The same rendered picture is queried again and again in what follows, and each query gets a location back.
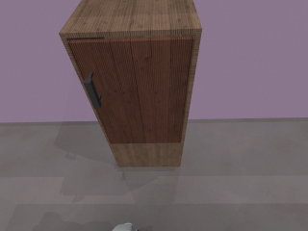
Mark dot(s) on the cupboard door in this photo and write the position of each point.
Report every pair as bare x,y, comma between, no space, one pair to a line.
143,84

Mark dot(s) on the handle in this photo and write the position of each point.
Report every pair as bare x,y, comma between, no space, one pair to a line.
95,98

